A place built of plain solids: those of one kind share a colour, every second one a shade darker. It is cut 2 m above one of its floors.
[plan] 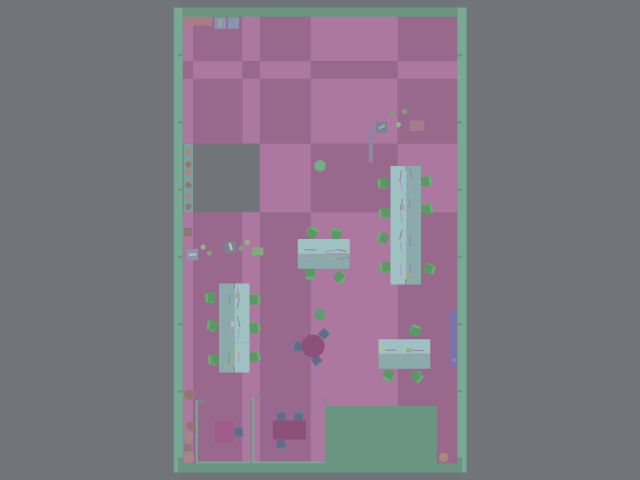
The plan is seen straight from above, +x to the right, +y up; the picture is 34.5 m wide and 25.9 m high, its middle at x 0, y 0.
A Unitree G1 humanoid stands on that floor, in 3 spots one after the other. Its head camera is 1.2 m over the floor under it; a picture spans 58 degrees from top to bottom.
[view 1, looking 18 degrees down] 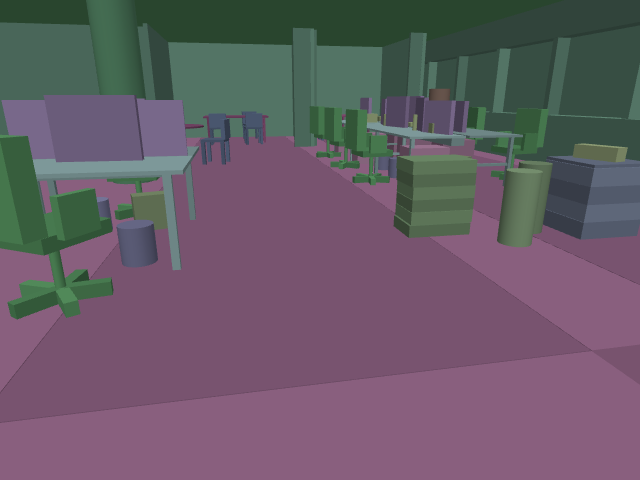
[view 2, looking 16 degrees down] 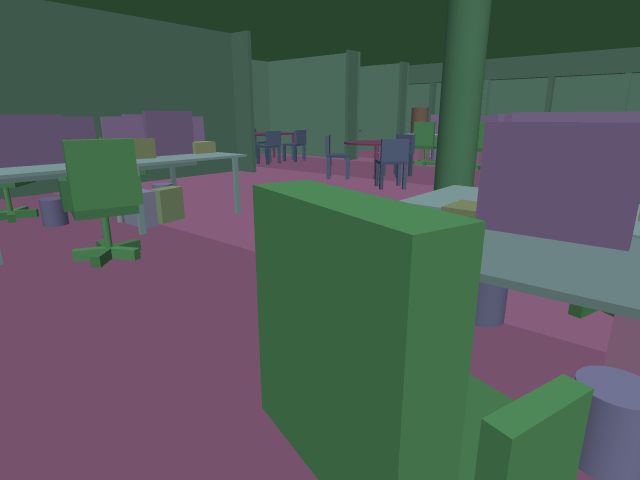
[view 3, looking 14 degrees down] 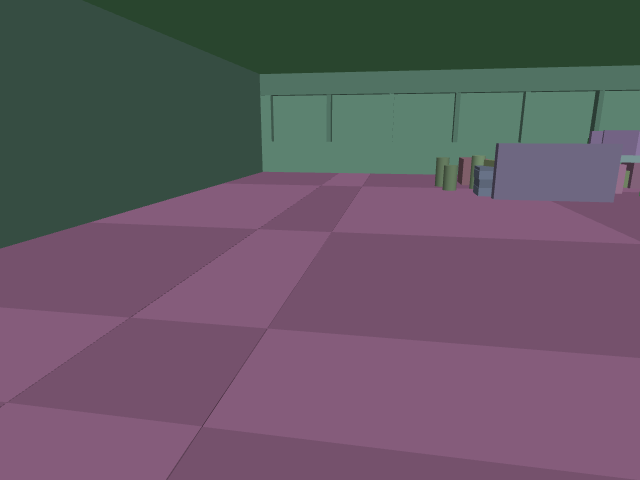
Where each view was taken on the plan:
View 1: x -1.55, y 3.10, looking -101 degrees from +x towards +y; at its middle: floor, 3.88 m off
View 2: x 6.72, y -1.18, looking -140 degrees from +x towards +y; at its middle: chair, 0.73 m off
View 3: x -5.67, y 7.94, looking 10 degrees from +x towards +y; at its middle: floor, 4.96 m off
